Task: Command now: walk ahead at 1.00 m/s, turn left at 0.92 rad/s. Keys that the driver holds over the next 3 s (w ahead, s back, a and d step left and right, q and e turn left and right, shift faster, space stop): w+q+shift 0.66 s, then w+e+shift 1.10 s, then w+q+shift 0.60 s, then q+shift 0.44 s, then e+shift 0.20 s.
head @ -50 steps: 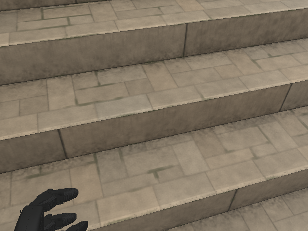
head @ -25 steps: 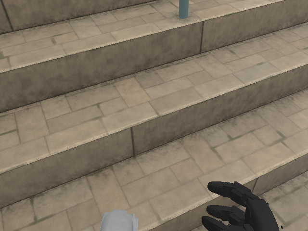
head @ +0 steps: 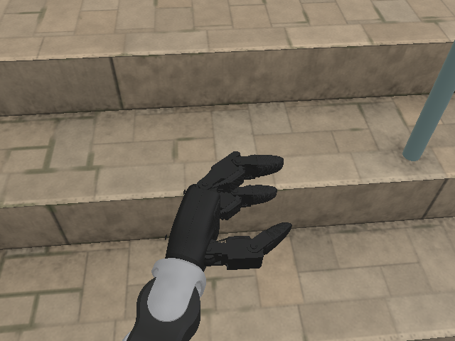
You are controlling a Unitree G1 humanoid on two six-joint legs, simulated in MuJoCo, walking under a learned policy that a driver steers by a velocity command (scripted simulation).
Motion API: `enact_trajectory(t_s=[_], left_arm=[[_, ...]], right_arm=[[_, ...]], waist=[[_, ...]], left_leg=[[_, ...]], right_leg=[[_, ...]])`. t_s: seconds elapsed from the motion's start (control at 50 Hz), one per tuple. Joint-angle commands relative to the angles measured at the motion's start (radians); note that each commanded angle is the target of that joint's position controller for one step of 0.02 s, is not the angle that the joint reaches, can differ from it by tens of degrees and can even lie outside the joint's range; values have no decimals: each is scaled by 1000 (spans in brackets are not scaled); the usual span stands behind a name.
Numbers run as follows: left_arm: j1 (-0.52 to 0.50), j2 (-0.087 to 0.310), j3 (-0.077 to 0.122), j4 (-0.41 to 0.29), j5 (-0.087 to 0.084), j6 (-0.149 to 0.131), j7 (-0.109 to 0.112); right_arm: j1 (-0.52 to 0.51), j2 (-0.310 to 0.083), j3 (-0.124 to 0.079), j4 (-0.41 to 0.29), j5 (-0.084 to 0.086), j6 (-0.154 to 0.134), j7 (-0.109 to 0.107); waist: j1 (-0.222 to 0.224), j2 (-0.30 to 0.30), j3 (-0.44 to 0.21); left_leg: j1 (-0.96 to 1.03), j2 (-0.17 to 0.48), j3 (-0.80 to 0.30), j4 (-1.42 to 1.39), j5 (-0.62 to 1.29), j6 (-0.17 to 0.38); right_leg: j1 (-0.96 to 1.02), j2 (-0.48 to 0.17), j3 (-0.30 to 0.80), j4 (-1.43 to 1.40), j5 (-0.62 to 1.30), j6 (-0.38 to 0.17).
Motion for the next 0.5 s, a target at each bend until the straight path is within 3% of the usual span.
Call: enact_trajectory(t_s=[0.02,0.04,0.06,0.08,0.1,0.12,0.14,0.16,0.18,0.2,0.24,0.26,0.28,0.3,0.32,0.34,0.36,0.38,0.4,0.42,0.44,0.46,0.48,0.5], left_arm=[[814,626,309,203,-23,27,64],[691,561,293,211,-40,40,82],[574,442,271,259,-85,54,75],[506,303,234,339,-69,59,59],[465,166,205,404,-47,60,39],[447,94,189,475,-13,61,18],[459,70,196,553,-1,67,0],[478,78,203,588,-7,75,-20],[471,97,211,613,-11,82,-25],[421,123,215,612,-13,83,-28],[403,211,216,609,5,90,-17],[433,244,216,617,2,89,-5],[504,283,214,641,-1,94,6],[540,316,220,642,-13,101,19],[561,338,219,637,-14,113,26],[609,357,223,638,-18,119,45],[609,442,236,634,-27,117,68],[646,466,238,638,-29,114,76],[674,511,241,642,-33,91,87],[631,634,271,611,-37,97,85],[580,712,305,568,-48,128,78],[521,695,316,504,-53,134,73],[500,508,282,410,-52,99,63],[424,446,266,339,-18,28,16]], right_arm=[[-321,-258,-89,-220,-38,-91,17],[-257,-199,-74,-237,-50,-103,50],[-324,-156,-61,-277,-58,-91,69],[-385,-63,-35,-339,-62,-54,85],[-437,-34,-22,-374,-68,-34,96],[-420,15,-4,-369,-52,-15,96],[-414,50,13,-383,-20,-6,99],[-390,75,29,-386,-2,5,100],[-379,86,35,-387,18,21,85],[-368,61,35,-395,21,33,71],[-477,12,29,-443,2,63,56],[-503,5,28,-456,-5,70,46],[-564,15,36,-482,-6,81,40],[-616,7,42,-525,-4,84,37],[-698,-28,48,-574,-10,80,42],[-782,-74,41,-599,-20,76,50],[-840,-49,67,-648,-21,67,69],[-891,-70,60,-662,-19,61,77],[-841,-138,19,-645,-10,50,87],[-676,-201,-23,-614,-15,49,76],[-476,-283,-65,-571,-21,61,79],[-281,-392,-112,-498,-12,70,90],[-188,-499,-155,-409,1,81,77],[-219,-472,-145,-414,-31,62,28]], waist=[[398,-386,-607],[299,-502,-558],[243,-360,-231],[148,-220,-24],[91,-92,75],[41,-109,82],[19,-76,116],[0,-57,108],[-16,-55,155],[-46,-17,166],[-42,-32,180],[-37,-55,170],[1,-90,174],[8,-78,197],[8,-54,219],[50,-43,202],[39,-89,140],[56,-57,104],[22,-138,41],[-88,-265,-98],[-169,-336,-227],[-229,-283,-301],[-140,67,-279],[-71,268,-424]], left_leg=[[-588,-36,-33,786,644,35],[-779,-42,1,1241,277,4],[-893,9,88,1386,231,12],[-934,43,146,1456,230,28],[-935,81,200,1503,272,46],[-955,96,203,1631,251,73],[-994,106,196,1735,207,91],[-1051,118,190,1743,198,96],[-1121,130,164,1739,157,90],[-1111,149,140,1616,178,69],[-1094,127,246,1552,231,28],[-1135,134,280,1587,209,20],[-1275,131,313,1731,112,19],[-1382,164,292,1667,42,16],[-1370,202,320,1448,50,12],[-1326,216,375,1325,62,-3],[-1031,240,481,1093,-7,4],[-774,185,565,965,-2,21],[-553,56,685,986,-85,32],[-422,25,661,966,-161,54],[-360,-14,582,798,-286,98],[-118,-48,429,506,-236,132],[172,132,-176,125,-401,279],[289,269,-835,-237,-755,339]], right_leg=[[1433,-241,839,-677,-464,-168],[1367,-400,1325,-1019,-682,-249],[1128,-365,1198,-1066,-741,-224],[891,-349,904,-972,-574,-199],[723,-303,639,-864,-310,-159],[673,-279,475,-834,-167,-118],[653,-258,320,-840,-46,-80],[681,-258,204,-864,103,-51],[680,-265,110,-897,187,-32],[633,-258,25,-897,269,-15],[600,-225,-122,-965,326,-18],[656,-227,-150,-990,353,-18],[780,-267,-121,-1029,395,-38],[889,-259,-163,-1036,436,-13],[896,-222,-218,-1082,442,4],[931,-208,-235,-1119,452,-8],[828,-220,-271,-1271,609,-37],[785,-195,-312,-1262,879,-42],[809,-219,-331,-1116,1679,-52],[949,-267,-290,-962,2130,-79],[1115,-285,-237,-751,2200,-105],[1037,-260,-196,-454,2024,-105],[576,-33,-125,-9,908,-21],[318,156,183,454,396,-58]])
